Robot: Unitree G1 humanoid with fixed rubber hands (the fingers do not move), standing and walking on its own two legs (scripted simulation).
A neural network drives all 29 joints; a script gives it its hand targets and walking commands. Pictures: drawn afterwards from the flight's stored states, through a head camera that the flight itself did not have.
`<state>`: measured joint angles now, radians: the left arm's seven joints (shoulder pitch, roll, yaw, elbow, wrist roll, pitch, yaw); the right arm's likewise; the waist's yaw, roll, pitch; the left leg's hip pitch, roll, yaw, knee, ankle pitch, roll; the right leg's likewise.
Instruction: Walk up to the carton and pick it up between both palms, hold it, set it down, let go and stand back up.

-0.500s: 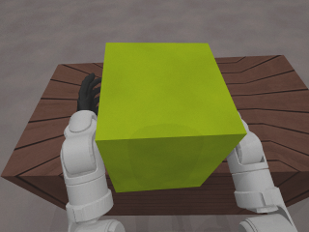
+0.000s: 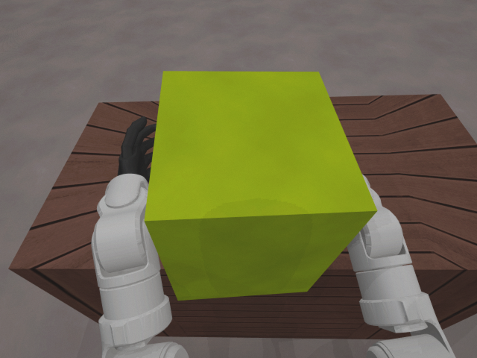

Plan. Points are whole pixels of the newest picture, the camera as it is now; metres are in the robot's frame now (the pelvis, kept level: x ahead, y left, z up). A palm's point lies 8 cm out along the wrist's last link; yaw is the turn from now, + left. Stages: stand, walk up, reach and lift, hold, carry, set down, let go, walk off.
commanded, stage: hold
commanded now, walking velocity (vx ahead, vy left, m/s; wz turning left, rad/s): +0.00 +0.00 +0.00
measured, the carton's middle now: (243, 194) +0.33 -0.01 +0.14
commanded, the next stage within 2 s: none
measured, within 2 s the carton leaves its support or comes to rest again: neither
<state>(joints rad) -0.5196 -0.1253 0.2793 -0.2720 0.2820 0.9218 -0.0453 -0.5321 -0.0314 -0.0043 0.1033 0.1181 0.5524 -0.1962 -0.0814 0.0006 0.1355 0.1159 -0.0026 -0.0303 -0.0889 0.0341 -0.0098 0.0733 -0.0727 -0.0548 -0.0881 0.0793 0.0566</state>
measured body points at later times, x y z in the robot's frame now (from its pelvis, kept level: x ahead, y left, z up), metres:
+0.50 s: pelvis +0.01 -0.01 +0.00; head +0.05 -0.02 +0.45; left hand +0.38 +0.13 +0.17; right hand +0.39 -0.16 +0.14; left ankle +0.00 +0.12 -0.76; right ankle +0.03 -0.15 -0.76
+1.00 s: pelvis +0.00 +0.00 +0.00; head +0.04 -0.01 +0.45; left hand +0.38 +0.13 +0.17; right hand +0.38 -0.16 +0.13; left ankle +0.00 +0.12 -0.76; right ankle +0.03 -0.15 -0.76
